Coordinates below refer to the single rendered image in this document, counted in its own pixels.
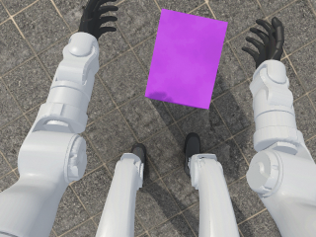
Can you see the carton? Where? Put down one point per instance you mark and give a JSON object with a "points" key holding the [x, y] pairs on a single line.
{"points": [[185, 59]]}

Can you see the left robot upper arm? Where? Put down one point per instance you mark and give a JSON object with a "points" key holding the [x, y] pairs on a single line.
{"points": [[49, 161]]}

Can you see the left robot shin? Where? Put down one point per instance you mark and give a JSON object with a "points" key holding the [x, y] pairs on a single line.
{"points": [[128, 156]]}

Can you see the robot right foot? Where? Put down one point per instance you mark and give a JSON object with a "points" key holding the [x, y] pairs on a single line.
{"points": [[191, 147]]}

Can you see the robot right hand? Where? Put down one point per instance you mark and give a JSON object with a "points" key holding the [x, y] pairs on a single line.
{"points": [[272, 49]]}

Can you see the robot left hand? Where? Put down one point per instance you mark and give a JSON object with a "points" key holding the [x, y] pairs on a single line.
{"points": [[91, 19]]}

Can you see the right robot upper arm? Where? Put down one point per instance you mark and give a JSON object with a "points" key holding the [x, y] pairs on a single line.
{"points": [[286, 185]]}

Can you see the right robot forearm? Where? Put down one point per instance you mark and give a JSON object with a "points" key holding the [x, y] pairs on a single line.
{"points": [[274, 114]]}

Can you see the left robot forearm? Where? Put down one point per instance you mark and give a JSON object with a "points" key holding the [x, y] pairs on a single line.
{"points": [[65, 109]]}

